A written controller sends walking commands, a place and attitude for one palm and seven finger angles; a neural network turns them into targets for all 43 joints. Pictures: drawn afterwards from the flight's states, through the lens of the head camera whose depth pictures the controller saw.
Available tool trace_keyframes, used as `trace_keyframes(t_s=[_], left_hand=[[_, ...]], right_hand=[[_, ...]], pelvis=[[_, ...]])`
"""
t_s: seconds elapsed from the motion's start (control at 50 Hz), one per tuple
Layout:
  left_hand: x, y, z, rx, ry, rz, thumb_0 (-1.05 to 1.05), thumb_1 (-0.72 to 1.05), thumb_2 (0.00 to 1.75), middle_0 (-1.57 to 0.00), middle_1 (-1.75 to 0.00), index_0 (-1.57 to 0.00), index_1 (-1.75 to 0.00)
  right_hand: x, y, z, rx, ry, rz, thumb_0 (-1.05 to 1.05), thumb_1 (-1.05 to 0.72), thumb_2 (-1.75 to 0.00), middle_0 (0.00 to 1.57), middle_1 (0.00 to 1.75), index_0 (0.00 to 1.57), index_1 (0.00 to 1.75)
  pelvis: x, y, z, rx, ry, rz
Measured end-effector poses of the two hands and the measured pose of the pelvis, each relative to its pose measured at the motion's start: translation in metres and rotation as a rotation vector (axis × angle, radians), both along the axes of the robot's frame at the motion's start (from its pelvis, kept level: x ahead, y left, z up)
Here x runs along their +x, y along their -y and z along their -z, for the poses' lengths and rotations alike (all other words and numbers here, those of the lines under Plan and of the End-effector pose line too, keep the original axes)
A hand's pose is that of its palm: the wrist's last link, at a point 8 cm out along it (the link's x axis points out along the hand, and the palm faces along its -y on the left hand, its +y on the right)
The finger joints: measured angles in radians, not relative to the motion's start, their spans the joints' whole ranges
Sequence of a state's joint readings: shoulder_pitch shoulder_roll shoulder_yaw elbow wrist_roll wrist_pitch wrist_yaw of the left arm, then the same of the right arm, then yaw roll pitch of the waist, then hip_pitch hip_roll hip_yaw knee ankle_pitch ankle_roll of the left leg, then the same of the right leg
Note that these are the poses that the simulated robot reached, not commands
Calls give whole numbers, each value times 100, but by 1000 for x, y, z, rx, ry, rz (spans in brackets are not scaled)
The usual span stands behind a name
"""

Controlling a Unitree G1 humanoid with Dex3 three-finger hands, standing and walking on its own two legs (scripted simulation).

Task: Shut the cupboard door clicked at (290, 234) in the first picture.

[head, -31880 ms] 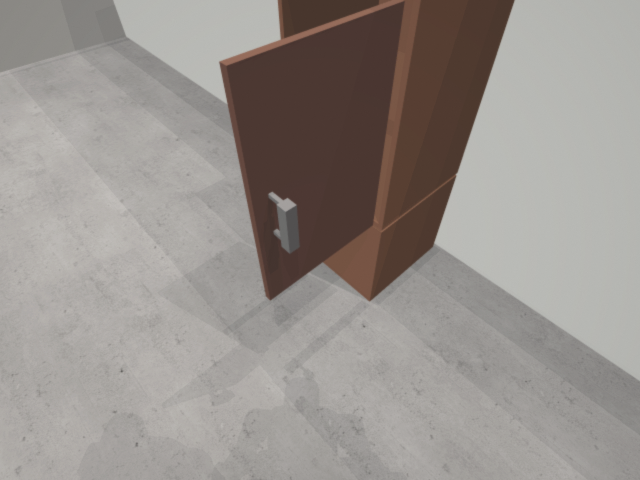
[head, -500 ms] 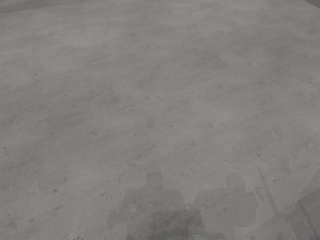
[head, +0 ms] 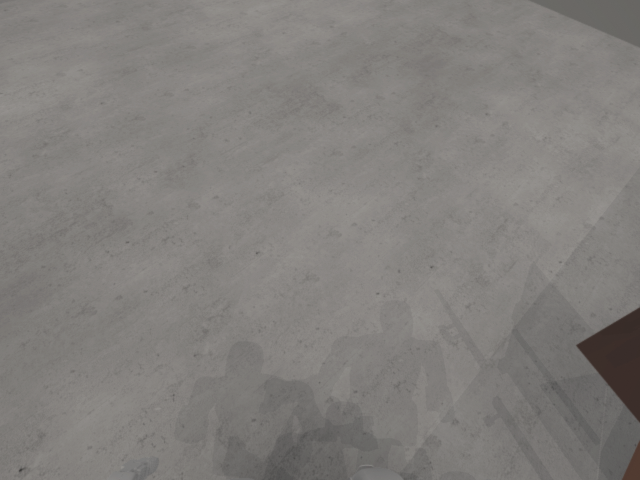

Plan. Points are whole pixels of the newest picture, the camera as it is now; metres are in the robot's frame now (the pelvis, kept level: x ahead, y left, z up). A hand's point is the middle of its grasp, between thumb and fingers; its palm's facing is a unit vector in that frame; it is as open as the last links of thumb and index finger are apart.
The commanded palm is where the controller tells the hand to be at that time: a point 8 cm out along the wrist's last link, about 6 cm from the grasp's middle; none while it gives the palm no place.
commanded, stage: turn to face it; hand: left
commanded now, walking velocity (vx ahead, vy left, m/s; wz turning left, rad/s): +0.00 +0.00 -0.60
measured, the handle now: out of the picture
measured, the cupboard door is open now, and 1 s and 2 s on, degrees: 70 70 70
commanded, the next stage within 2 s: take the last steps up to it in 1.64 s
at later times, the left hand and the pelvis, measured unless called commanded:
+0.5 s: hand (220, 453) +0.17 +0.14 -0.15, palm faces -0.29 -0.92 -0.25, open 7.4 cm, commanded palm none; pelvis +0.02 -0.03 +0.01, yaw -17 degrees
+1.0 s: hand (268, 388) +0.26 +0.09 -0.15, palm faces -0.57 -0.79 -0.24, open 7.4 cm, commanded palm none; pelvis +0.04 -0.02 +0.00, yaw -36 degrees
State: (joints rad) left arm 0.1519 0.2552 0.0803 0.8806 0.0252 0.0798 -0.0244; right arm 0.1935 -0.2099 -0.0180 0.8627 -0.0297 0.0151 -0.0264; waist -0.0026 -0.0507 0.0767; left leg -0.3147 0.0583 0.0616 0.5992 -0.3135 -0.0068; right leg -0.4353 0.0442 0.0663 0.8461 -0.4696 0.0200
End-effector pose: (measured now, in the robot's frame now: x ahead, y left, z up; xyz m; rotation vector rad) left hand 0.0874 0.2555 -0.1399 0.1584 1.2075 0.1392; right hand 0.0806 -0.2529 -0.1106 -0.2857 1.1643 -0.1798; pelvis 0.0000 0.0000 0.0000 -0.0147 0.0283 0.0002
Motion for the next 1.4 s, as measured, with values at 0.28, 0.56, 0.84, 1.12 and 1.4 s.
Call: trace_keyframes(t_s=[0.28,0.56,0.84,1.12,1.4], left_hand=[[86,40,-20,36,65,238,0,91,90,-20,-29,-19,-30],[88,67,-18,41,-8,345,0,90,90,-20,-30,-20,-30],[150,66,-9,3,-33,490,0,91,90,-20,-29,-20,-30],[199,158,-24,54,96,733,0,91,90,-20,-29,-20,-30],[228,171,3,7,-18,845,0,90,90,-20,-30,-20,-30]], right_hand=[[-80,21,22,65,-103,248,1,-90,-90,20,30,20,30],[-57,44,7,42,-1,363,1,-91,-90,20,30,20,30],[-84,4,-10,6,-6,491,1,-91,-90,20,30,20,30],[-177,22,28,67,-106,765,1,-91,-90,20,30,20,30],[-144,3,-2,-9,13,850,1,-91,-90,20,30,20,30]], pelvis=[[13,19,1,-7,17,192],[23,22,-7,18,4,337],[44,4,-11,-30,0,519],[40,33,4,-10,13,690],[73,25,1,-2,-8,856]])
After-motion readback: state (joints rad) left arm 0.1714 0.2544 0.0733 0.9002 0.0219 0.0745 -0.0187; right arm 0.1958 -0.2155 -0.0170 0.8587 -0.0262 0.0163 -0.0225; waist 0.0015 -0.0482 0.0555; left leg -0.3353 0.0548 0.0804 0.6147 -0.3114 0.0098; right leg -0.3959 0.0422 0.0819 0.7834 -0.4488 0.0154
